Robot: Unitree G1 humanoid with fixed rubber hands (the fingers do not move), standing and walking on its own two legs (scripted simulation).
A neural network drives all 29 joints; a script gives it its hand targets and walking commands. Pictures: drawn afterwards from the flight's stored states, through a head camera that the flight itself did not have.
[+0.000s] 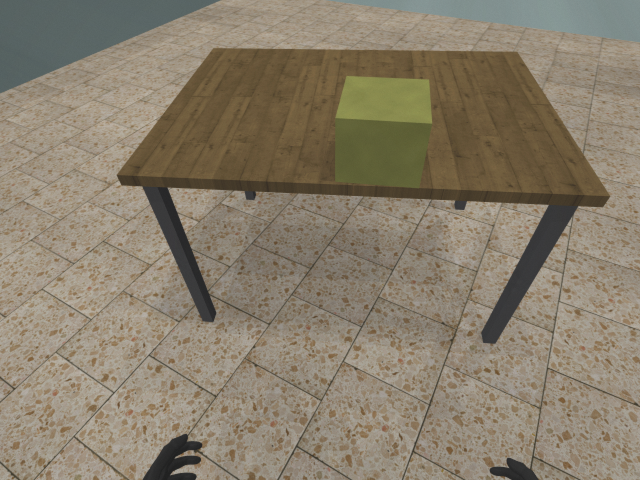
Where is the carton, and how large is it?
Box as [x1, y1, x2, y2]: [335, 76, 431, 187]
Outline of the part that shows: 346,76 335,117 335,181 418,187 431,126 428,80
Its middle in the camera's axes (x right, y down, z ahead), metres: +0.14 -0.25 +0.88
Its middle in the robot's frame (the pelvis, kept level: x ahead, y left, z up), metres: +0.85 -0.10 +0.01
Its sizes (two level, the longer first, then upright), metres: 0.195 0.187 0.157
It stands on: a table, 0.68 m high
